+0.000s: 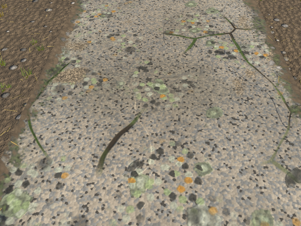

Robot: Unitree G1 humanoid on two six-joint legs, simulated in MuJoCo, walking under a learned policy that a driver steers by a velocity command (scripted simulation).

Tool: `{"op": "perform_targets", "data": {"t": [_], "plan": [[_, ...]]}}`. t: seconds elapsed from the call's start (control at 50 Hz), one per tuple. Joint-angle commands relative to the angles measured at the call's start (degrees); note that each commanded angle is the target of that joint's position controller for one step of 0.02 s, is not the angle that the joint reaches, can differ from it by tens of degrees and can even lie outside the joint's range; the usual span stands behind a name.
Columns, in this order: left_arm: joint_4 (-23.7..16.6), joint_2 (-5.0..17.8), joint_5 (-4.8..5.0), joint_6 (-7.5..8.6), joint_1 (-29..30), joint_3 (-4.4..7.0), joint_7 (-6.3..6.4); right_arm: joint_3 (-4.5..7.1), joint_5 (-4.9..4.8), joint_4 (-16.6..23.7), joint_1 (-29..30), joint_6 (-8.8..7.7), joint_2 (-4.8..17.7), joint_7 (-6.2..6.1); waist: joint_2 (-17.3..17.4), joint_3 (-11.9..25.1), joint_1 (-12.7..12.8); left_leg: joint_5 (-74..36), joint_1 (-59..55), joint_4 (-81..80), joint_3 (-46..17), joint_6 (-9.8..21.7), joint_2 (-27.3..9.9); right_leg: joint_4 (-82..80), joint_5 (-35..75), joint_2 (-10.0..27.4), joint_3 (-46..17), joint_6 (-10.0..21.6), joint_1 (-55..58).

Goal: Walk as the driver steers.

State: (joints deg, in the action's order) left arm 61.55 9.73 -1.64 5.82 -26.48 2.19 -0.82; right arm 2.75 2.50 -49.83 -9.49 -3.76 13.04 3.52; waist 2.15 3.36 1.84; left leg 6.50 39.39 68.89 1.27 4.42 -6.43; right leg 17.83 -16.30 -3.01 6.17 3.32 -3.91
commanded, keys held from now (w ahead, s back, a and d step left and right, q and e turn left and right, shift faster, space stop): w+shift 0.68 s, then shift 0.32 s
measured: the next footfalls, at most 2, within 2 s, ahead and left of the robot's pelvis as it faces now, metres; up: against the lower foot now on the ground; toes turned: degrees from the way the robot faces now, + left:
left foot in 0.26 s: +0.42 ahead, +0.10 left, +0.00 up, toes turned +4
right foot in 0.74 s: +0.89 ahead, -0.05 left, +0.00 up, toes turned -4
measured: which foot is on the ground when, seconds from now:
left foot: up 0.00-0.24, down 0.26-0.72, up 0.74-1.00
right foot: down 0.00-0.28, up 0.30-0.72, down 0.74-1.00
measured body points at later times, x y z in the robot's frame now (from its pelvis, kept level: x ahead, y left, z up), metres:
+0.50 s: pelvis +0.43 +0.04 +0.00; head +0.44 +0.04 +0.45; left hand +0.58 +0.28 -0.12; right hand +0.36 -0.22 -0.14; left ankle +0.38 +0.09 -0.74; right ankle +0.50 -0.12 -0.65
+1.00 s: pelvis +0.85 +0.01 +0.00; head +0.89 +0.01 +0.45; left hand +0.86 +0.27 -0.14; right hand +1.03 -0.24 -0.11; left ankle +0.95 +0.17 -0.68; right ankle +0.85 -0.05 -0.74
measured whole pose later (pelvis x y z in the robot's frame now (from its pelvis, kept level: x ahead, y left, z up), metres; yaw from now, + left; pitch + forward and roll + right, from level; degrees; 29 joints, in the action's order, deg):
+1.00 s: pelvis +0.85 +0.01 +0.00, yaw +0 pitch +1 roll -1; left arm 57.1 13.9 -0.2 6.4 -17.2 1.7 -1.0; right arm 2.6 -0.9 -47.8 -4.1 -5.2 15.3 -0.4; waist 1.5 -4.8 3.1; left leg 10.9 35.6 51.7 -2.8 0.8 -4.4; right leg 16.6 -9.3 -4.7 5.9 5.8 -8.0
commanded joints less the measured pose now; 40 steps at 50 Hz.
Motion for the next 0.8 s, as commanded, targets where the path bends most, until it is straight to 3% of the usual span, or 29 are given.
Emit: {"op": "perform_targets", "data": {"t": [0.02,0.06,0.12,0.16,0.2,0.22,0.24,0.26,0.28,0.3,0.32,0.34,0.36,0.4,0.46,0.52,0.56,0.6,0.64,0.68,0.7,0.72,0.74,0.76,0.78,0.8], "plan": [[-2.7,7.0,0.58,1.64,-1.5,0.81,0.27,-0.03,-0.25,5.2,7.5,0.63,2.4,0.28,-3.2,-12.3,-0.6,-4.6,12.8,-7.0,0.7,-1.6,-1.5,-17.1,-1.8,14.1,-13.9,7.1,-1.3],[-3.0,6.6,0.78,2.09,-2.3,0.54,0.43,-0.46,-0.78,7.4,12.8,0.57,2.0,0.33,-3.4,-13.5,-0.1,-7.5,9.8,-17.0,2.2,-1.8,-0.6,-18.8,5.4,13.2,-10.4,7.3,-1.2],[-2.5,7.4,1.21,2.53,-4.0,0.48,0.97,-1.19,-1.22,9.4,17.8,0.51,1.1,0.44,-3.9,-14.5,0.6,-10.8,3.4,-28.5,5.4,0.3,1.2,-22.6,19.2,14.1,-6.7,7.3,2.9],[-2.3,8.5,1.2,2.41,-4.0,0.48,0.95,-1.15,-1.23,9.8,18.0,0.29,1.6,-0.01,-4.7,-12.9,-0.1,-8.9,-1.3,-33.4,7.4,2.6,3.9,-19.1,37.3,14.3,-3.3,6.5,8.9],[-2.0,11.1,0.39,1.85,-4.3,0.95,1.33,-0.44,-1.15,9.0,13.7,0.1,3.7,-1.01,-8.8,-7.3,-2.9,-3.1,-9.4,-34.0,9.3,4.6,8.8,-8.3,66.2,15.7,-1.7,5.5,14.6],[-1.8,12.9,-0.38,1.07,-4.0,1.47,1.79,0.32,-1.21,7.3,6.7,-0.06,5.6,-1.57,-10.8,-2.9,-6.4,0.7,-16.3,-33.8,8.6,5.6,10.7,1.6,74.4,16.4,-1.3,4.9,16.0],[-1.9,14.5,-0.95,0.1,-2.9,2.06,2.27,1.45,-1.32,3.8,-5.0,-0.19,7.9,-2.3,-11.6,2.9,-11.6,4.3,-27.7,-35.0,7.8,6.6,12.0,15.6,74.9,16.5,-1.0,4.4,13.9],[-2.9,14.1,-0.92,-0.34,-0.2,2.23,2.3,2.76,-0.68,0.1,-17.1,-0.31,10.7,-3.12,-10.0,8.0,-17.3,6.3,-43.5,-36.8,3.7,7.7,8.2,33.3,62.8,14.0,-0.7,4.1,3.4],[-5.5,5.1,1.05,-0.09,-3.6,0.47,0.61,4.29,1.31,-1.1,-21.9,-0.53,16.1,-3.77,3.4,14.4,-12.7,29.5,-61.3,-39.0,-19.9,11.3,-8.1,56.2,21.3,6.1,-2.2,3.1,-19.5],[-6.8,4.5,2.53,1.48,-5.0,0.37,-0.25,4.55,0.72,-1.5,-20.0,-0.58,16.1,-2.57,10.6,18.9,-9.2,40.5,-64.4,-52.9,-49.6,13.9,-15.3,67.4,-8.8,-1.3,-11.3,3.8,-32.5],[-9.0,7.7,2.53,1.69,2.7,1.1,0.27,4.15,0.22,-1.8,-13.5,-0.88,13.0,-2.07,5.7,8.1,-7.5,37.0,-57.0,-55.6,-43.5,11.8,-12.2,69.0,-2.4,3.2,-12.5,5.2,-38.6],[-10.0,8.2,2.09,1.91,6.7,0.98,0.31,3.1,-0.26,-2.0,-10.9,-1.52,8.3,-1.88,-1.4,1.9,-6.5,28.1,-47.3,-55.7,-33.8,10.9,-11.3,66.1,2.6,6.0,-11.3,5.2,-38.0],[-10.2,7.0,1.38,1.6,7.9,0.7,0.08,2.42,-0.15,-2.4,-9.0,-2.01,5.8,-1.91,-4.4,-1.2,-4.3,22.3,-39.6,-56.9,-27.6,9.4,-9.1,62.4,3.9,8.0,-11.3,5.0,-35.1],[-10.6,4.2,-0.58,-0.31,6.2,-0.02,-1.13,1.07,-0.72,-4.1,-8.5,-2.7,2.7,-2.47,-1.4,-4.0,0.3,20.0,-28.8,-59.7,-19.5,7.4,-5.3,57.8,4.0,10.3,-11.4,3.4,-30.4],[-14.1,4.4,-1.08,-2.02,13.7,-0.6,-2.14,0.94,-1.84,-5.3,-11.7,-3.91,4.2,-2.66,-1.0,-10.1,0.6,14.7,-24.9,-64.7,-13.2,7.6,-3.0,52.1,7.8,12.5,-8.3,0.8,-37.1],[-18.1,5.5,-0.76,-1.74,23.9,-1.28,-2.49,0.68,-2.38,-5.3,-15.2,-4.43,4.6,-2.13,-2.0,-13.1,-1.8,0.3,-24.1,-67.4,-5.2,6.9,1.3,35.9,18.5,11.7,-3.4,-0.2,-37.0],[-20.1,5.0,0.08,-1.18,29.4,-2.08,-3.06,0.53,-3.05,-5.8,-17.5,-5.05,5.0,-2.39,-1.6,-14.3,-3.4,-10.2,-23.0,-70.2,-3.0,6.0,1.2,23.7,26.0,9.8,-0.2,0.3,-29.5],[-20.9,5.4,0.69,-1.06,32.2,-2.26,-2.98,0.57,-3.23,-6.7,-20.3,-5.23,6.9,-2.79,-1.2,-14.1,-4.5,-21.8,-31.1,-71.9,-1.5,5.0,-0.2,16.9,29.8,7.4,1.6,1.7,-27.4],[-21.4,7.0,0.46,-0.93,32.3,-1.9,-2.36,0.61,-2.79,-7.2,-21.2,-4.91,8.8,-3.18,0.2,-11.3,-4.0,-40.9,-42.1,-67.5,0.4,3.8,-1.4,12.8,27.7,4.3,2.7,3.3,-26.2],[-20.4,9.7,0.15,-0.98,26.7,-0.82,-1.36,1.05,-1.47,-7.5,-21.0,-3.8,11.4,-4.09,4.3,-4.9,-0.4,-62.3,-49.9,-55.7,0.9,2.7,-3.3,12.9,18.7,-0.2,3.2,4.6,-20.3],[-17.9,11.4,-0.12,-0.79,17.7,-0.03,-0.63,1.29,-0.6,-7.7,-20.4,-2.89,12.1,-4.72,5.4,-0.5,3.8,-66.5,-50.4,-44.1,0.8,2.2,-3.7,12.7,15.7,-1.8,2.0,5.6,-12.3],[-13.9,12.5,-0.58,-0.43,6.0,0.69,0.14,1.49,-0.62,-7.5,-18.4,-2.07,12.3,-5.2,4.9,4.1,9.2,-62.5,-48.0,-28.6,2.0,1.5,-2.6,8.1,19.5,-0.8,1.1,6.5,-1.9],[-11.7,15.5,-1.93,-0.26,-2.4,1.73,0.98,1.02,-1.03,-6.4,-18.3,-2.0,9.7,-5.32,3.7,9.6,10.9,-43.6,-36.8,-11.2,1.7,1.4,0.0,12.5,19.8,7.6,-6.0,7.6,11.9],[-11.3,20.9,-3.68,0.13,-2.0,3.15,0.79,-1.44,-4.78,-5.2,-29.6,-2.03,-2.2,-4.05,-17.8,19.0,2.0,23.4,-8.5,18.6,0.0,-1.8,11.9,15.1,42.2,30.8,-37.5,19.8,35.9],[-11.5,18.0,-0.78,-0.44,-1.9,3.67,-0.26,0.11,-4.49,-5.7,-25.8,-2.42,6.1,-5.19,-5.2,25.9,5.3,22.2,-7.2,22.2,-8.2,0.0,11.4,11.0,45.9,27.7,-42.5,19.6,33.7],[-11.0,14.8,-0.18,-0.03,3.8,2.65,-0.29,0.12,-4.45,-3.2,-17.3,-2.81,5.8,-5.37,-5.2,13.9,2.9,17.2,-4.2,18.1,-8.2,-0.3,7.8,8.8,50.1,24.9,-31.2,16.7,23.7]]}}
Keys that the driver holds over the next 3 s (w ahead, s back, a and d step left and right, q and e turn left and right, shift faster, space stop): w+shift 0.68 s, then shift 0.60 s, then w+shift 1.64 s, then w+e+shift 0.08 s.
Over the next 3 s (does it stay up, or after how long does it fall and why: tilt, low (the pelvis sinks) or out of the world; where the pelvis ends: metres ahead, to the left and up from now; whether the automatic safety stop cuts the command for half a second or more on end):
stays up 2.19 0.14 -0.01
